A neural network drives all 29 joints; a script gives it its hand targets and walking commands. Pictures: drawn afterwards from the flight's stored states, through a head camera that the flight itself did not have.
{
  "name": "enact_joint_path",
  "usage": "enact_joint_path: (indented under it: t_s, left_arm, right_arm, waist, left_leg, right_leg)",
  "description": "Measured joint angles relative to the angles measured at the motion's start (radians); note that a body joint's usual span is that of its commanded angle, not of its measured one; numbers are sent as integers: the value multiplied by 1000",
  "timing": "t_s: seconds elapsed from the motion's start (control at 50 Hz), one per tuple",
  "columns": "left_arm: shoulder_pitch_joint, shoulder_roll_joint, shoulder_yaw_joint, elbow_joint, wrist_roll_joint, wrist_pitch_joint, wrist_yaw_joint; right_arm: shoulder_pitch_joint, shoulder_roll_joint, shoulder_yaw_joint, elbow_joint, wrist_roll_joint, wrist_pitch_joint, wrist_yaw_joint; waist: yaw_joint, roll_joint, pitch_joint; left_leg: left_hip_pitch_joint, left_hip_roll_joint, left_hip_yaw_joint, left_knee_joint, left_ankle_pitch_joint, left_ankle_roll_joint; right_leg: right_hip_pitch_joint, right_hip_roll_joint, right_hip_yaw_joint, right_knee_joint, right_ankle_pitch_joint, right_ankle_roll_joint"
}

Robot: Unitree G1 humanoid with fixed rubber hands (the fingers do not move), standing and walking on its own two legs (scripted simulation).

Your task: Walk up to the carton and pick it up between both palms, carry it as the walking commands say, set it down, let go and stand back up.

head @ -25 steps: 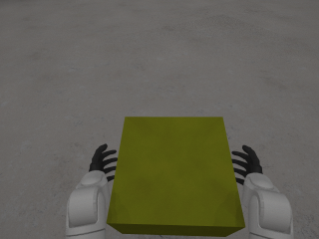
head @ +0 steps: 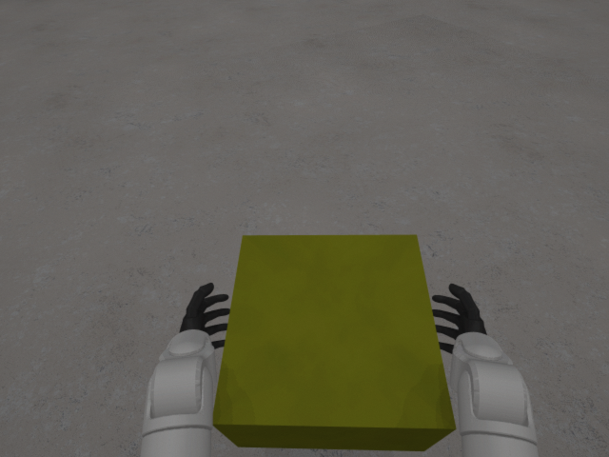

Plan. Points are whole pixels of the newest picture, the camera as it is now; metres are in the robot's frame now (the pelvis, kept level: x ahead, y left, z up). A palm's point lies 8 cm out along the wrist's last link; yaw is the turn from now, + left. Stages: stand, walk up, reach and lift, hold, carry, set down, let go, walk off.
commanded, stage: carry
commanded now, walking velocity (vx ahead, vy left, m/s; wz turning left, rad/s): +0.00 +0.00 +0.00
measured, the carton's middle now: (329, 338) +0.32 +0.00 -0.03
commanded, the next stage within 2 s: hold in 0.14 s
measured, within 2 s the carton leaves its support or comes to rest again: neither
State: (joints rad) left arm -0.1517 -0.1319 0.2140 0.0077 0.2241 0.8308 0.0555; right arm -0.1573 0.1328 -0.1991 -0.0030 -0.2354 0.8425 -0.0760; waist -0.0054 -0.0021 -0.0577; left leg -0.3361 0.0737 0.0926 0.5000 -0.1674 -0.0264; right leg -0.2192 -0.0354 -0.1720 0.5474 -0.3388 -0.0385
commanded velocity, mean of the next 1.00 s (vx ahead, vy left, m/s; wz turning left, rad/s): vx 0.00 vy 0.00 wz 0.00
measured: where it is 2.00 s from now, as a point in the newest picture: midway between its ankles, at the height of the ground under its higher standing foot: outside the picture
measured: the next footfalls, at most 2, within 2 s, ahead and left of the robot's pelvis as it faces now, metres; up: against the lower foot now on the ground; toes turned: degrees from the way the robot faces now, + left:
none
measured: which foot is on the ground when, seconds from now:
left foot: down 0.00-1.00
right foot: down 0.00-1.00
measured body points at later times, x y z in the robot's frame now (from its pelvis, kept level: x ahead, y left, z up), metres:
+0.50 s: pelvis +0.00 +0.03 +0.02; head -0.04 +0.04 +0.46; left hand +0.31 +0.19 +0.06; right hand +0.27 -0.17 +0.06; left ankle +0.06 +0.16 -0.73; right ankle -0.03 -0.08 -0.73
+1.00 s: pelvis -0.01 +0.05 +0.01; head -0.05 +0.06 +0.46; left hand +0.31 +0.20 +0.04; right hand +0.29 -0.16 +0.04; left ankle +0.06 +0.16 -0.73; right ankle -0.02 -0.08 -0.73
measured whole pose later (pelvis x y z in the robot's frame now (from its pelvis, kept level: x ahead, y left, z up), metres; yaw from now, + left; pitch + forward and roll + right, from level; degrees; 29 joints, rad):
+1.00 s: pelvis -0.01 +0.05 +0.01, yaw -9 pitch -7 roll +1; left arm -0.33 -0.13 0.36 0.35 0.36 0.70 -0.03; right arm -0.38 0.06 -0.35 0.49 -0.38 0.61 0.14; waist 0.07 -0.02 0.03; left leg -0.08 -0.03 -0.03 0.31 -0.11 0.00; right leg -0.04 0.01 0.12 0.38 -0.22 0.01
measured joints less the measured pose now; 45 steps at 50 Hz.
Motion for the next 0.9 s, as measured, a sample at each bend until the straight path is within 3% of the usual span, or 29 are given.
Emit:
enact_joint_path:
  t_s: [0.16,0.22,0.34,0.46,0.62,0.78,0.9]
  left_arm:
    - [6,1,16,47,-5,-83,-24]
    - [0,10,26,106,8,-124,-44]
    - [28,37,43,112,-18,-156,-90]
    - [-39,36,83,164,12,-146,-110]
    - [-84,34,94,199,54,-107,-97]
    - [-101,13,91,210,49,-86,-72]
    - [-163,-14,130,296,126,-92,-68]
  right_arm:
    - [8,-1,-14,48,-2,-85,15]
    - [6,-1,-25,121,-11,-144,16]
    - [22,-2,-5,137,1,-177,22]
    - [-26,3,-46,189,-14,-181,56]
    - [-93,-23,-72,276,-50,-166,130]
    - [-148,-66,-94,333,-71,-156,179]
    - [-217,-87,-133,458,-132,-184,223]
  waist:
    - [2,0,34]
    - [13,-11,79]
    - [46,-6,43]
    - [52,-10,23]
    - [70,-33,41]
    - [51,-33,37]
    - [70,-29,67]
  left_leg:
    - [21,-3,-6,0,2,1]
    - [113,-32,-55,-94,32,10]
    - [192,-48,-146,-213,76,26]
    - [246,-52,-133,-248,78,-4]
    - [287,-82,-92,-238,71,27]
    - [299,-110,-100,-251,84,45]
    - [295,-112,-108,-224,74,42]
  right_leg:
    - [19,4,11,-2,12,1]
    - [100,17,46,-84,48,1]
    - [155,49,133,-226,128,10]
    - [192,51,189,-265,157,28]
    - [216,26,244,-243,152,51]
    - [221,23,286,-228,142,40]
    - [213,33,299,-190,125,38]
